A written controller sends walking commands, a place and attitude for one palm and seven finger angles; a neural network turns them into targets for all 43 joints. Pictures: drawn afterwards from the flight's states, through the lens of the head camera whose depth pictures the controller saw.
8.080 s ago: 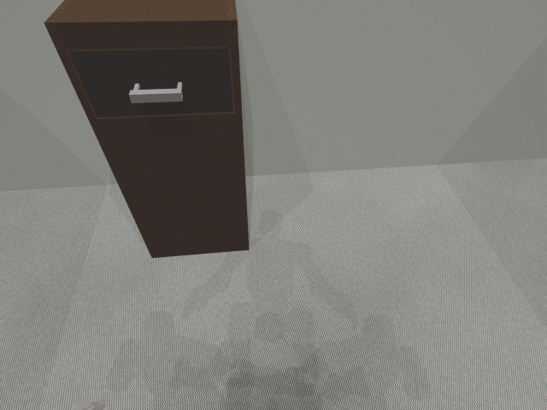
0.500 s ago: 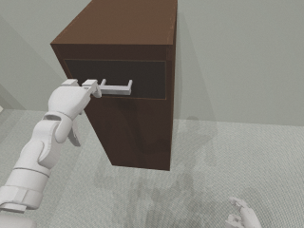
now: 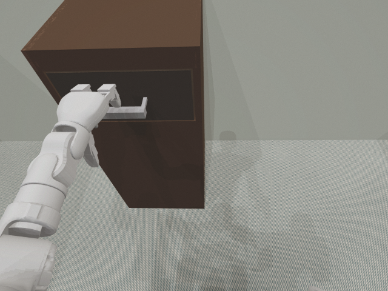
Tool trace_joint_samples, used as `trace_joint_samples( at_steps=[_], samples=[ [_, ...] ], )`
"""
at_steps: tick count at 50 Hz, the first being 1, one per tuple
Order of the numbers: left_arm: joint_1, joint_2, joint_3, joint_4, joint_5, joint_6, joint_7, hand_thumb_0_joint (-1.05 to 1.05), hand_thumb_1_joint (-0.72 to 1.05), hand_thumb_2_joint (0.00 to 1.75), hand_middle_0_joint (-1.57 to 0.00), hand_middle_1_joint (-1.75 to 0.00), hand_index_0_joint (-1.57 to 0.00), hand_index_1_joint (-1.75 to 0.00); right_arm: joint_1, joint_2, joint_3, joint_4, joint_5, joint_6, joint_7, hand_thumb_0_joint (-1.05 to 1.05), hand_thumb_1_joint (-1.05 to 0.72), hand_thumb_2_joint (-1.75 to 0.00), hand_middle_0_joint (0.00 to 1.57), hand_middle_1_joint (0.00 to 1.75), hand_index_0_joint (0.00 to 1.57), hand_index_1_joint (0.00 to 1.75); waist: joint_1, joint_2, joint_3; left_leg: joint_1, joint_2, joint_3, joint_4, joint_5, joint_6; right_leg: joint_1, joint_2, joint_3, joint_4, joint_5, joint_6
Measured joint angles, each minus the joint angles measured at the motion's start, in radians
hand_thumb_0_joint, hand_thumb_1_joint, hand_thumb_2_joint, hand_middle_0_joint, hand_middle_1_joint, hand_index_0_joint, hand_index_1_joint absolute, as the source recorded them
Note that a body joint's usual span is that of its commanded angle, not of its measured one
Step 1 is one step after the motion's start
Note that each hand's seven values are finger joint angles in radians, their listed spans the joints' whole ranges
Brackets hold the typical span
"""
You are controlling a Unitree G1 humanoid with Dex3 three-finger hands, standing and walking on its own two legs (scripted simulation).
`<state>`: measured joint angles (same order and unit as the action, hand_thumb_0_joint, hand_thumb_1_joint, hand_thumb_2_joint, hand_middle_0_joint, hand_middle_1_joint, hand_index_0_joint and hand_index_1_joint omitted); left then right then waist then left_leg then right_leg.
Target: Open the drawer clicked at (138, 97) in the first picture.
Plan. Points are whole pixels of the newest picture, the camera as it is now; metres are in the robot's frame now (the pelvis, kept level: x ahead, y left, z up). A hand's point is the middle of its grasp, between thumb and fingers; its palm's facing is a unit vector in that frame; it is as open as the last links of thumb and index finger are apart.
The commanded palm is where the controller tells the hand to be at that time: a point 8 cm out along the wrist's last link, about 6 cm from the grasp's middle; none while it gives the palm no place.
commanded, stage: move the hooked fingers above the handle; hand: left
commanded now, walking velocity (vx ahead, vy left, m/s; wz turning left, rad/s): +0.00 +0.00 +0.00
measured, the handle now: (124, 106) +0.55 +0.23 +0.03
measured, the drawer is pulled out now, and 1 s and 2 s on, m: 0.00 0.00 0.00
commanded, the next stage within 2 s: lower the fingers behind the handle in 1.36 s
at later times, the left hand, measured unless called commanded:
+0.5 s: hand (110, 110) +0.48 +0.23 +0.09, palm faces -0.04 +0.00 -1.00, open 13.8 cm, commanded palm +0.47 +0.23 +0.15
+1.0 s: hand (111, 105) +0.50 +0.24 +0.08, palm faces -0.06 +0.01 -1.00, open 13.7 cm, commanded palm +0.49 +0.24 +0.14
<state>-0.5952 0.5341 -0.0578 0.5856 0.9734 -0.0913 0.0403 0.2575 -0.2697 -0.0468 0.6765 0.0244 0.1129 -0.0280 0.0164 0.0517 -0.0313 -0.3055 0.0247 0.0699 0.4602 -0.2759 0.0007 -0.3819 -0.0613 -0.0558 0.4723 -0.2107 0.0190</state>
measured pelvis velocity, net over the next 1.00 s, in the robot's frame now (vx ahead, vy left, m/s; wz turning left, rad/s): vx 0.01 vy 0.00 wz -0.03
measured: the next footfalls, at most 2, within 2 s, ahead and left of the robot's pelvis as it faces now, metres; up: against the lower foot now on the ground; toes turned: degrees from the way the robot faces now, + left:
none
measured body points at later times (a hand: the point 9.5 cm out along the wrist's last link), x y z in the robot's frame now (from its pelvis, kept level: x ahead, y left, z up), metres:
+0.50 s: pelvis +0.01 +0.00 -0.01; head +0.08 -0.02 +0.44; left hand +0.48 +0.23 +0.14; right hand +0.07 -0.27 -0.14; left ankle -0.03 +0.12 -0.74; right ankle +0.01 -0.13 -0.74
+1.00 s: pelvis +0.01 +0.00 -0.01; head +0.09 -0.01 +0.43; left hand +0.50 +0.24 +0.14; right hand +0.00 -0.28 -0.14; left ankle -0.03 +0.12 -0.74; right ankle +0.01 -0.13 -0.74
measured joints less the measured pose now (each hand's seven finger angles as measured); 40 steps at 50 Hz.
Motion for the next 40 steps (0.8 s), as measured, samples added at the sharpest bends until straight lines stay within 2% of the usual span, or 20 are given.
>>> trace_joint_samples(
  at_steps=[7, 13, 20, 29, 33, 37, 40],
  samples=[
    [-0.081, -0.015, -0.014, 0.11, 0.023, 0.008, 0.009, 0.0, -0.49, 0.3, -0.31, -1.2, -0.32, -1.2, -0.002, 0.007, 0.007, -0.002, -0.001, 0.005, 0.002, 0.01, -0.9, -0.9, 0.2, 0.3, 0.2, 0.3, -0.013, -0.004, -0.013, -0.03, 0.001, 0.001, 0.024, -0.017, 0.001, -0.031, 0.0, 0.003, 0.024, -0.016, 0.001],
    [-0.133, -0.012, 0.003, 0.18, 0.043, -0.012, 0.03, 0.0, -0.49, 0.3, -0.32, -1.2, -0.32, -1.2, 0.006, 0.012, 0.003, -0.006, -0.009, 0.006, 0.002, 0.0, -0.9, -0.9, 0.2, 0.3, 0.2, 0.3, -0.028, -0.007, -0.024, -0.062, 0.005, 0.002, 0.048, -0.032, 0.0, -0.062, 0.003, 0.004, 0.044, -0.028, 0.001],
    [-0.184, -0.01, 0.005, 0.244, 0.056, -0.004, 0.05, 0.0, -0.49, 0.3, -0.32, -1.2, -0.32, -1.2, 0.027, 0.007, -0.005, 0.005, -0.015, 0.014, 0.009, 0.0, -0.9, -0.9, 0.2, 0.3, 0.2, 0.3, -0.039, -0.005, -0.037, -0.097, 0.009, 0.0, 0.072, -0.045, -0.002, -0.095, 0.005, 0.003, 0.062, -0.038, 0.0],
    [-0.263, 0.005, 0.008, 0.342, 0.077, -0.009, 0.071, 0.0, -0.49, 0.3, -0.32, -1.2, -0.32, -1.2, 0.056, 0.003, -0.012, 0.019, -0.02, 0.016, 0.004, 0.0, -0.9, -0.9, 0.2, 0.3, 0.2, 0.3, -0.07, -0.009, -0.044, -0.145, 0.015, -0.004, 0.102, -0.055, -0.004, -0.138, 0.009, 0.001, 0.084, -0.044, -0.003],
    [-0.315, 0.018, 0.014, 0.409, 0.093, -0.002, 0.087, 0.0, -0.49, 0.3, -0.32, -1.2, -0.32, -1.2, 0.065, -0.001, -0.008, 0.025, -0.021, 0.012, 0.001, 0.0, -0.9, -0.9, 0.2, 0.3, 0.2, 0.3, -0.091, -0.012, -0.045, -0.173, 0.018, -0.003, 0.118, -0.059, -0.004, -0.165, 0.012, 0.002, 0.095, -0.045, -0.004],
    [-0.35, 0.042, 0.041, 0.454, 0.104, 0.002, 0.092, 0.0, -0.49, 0.3, -0.32, -1.2, -0.32, -1.2, 0.079, -0.004, -0.009, 0.022, -0.024, 0.006, -0.002, 0.0, -0.9, -0.9, 0.2, 0.3, 0.2, 0.3, -0.111, -0.01, -0.049, -0.2, 0.022, 0.002, 0.13, -0.061, -0.004, -0.193, 0.016, 0.009, 0.102, -0.042, -0.004],
    [-0.35, 0.055, 0.055, 0.457, 0.104, -0.005, 0.088, 0.0, -0.49, 0.3, -0.32, -1.2, -0.34, -1.22, 0.097, -0.007, -0.011, 0.02, -0.024, 0.006, -0.005, 0.0, -0.9, -0.9, 0.2, 0.3, 0.2, 0.3, -0.115, -0.007, -0.053, -0.209, 0.025, 0.008, 0.134, -0.063, -0.003, -0.204, 0.019, 0.015, 0.102, -0.039, -0.003]
  ],
)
